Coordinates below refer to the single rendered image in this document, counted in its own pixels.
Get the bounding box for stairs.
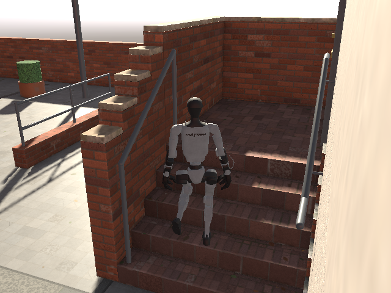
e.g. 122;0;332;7
117;145;320;293

